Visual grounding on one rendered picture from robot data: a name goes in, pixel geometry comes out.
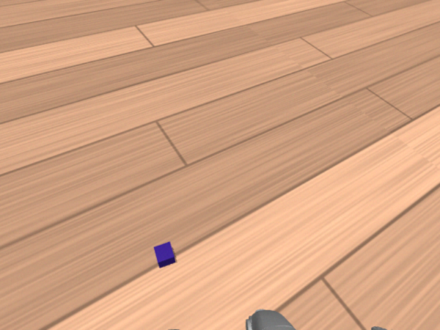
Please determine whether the cube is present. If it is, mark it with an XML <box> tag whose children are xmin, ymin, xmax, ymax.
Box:
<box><xmin>154</xmin><ymin>242</ymin><xmax>175</xmax><ymax>268</ymax></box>

